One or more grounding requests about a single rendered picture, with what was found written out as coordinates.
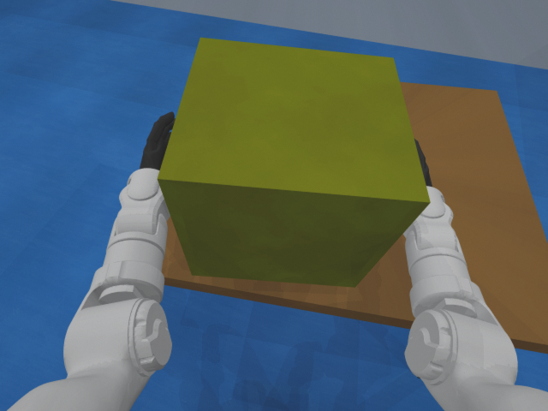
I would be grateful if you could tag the robot left upper arm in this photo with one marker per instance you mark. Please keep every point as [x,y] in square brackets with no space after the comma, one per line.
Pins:
[111,352]

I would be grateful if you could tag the carton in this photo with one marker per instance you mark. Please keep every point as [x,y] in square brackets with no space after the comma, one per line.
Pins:
[290,165]

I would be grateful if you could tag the robot right upper arm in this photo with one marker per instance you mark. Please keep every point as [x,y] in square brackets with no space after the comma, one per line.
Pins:
[468,364]

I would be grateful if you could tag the table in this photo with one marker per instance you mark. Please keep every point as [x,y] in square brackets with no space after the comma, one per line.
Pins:
[472,160]

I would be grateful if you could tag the robot left hand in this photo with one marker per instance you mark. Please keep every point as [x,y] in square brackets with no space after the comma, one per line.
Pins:
[157,142]

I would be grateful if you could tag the robot right forearm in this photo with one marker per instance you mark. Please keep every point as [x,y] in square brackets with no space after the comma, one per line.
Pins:
[437,266]

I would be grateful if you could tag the robot right hand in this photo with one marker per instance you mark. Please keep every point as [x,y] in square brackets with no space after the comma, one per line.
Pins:
[424,166]

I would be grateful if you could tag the robot left forearm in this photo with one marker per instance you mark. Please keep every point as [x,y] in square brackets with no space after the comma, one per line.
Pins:
[134,256]

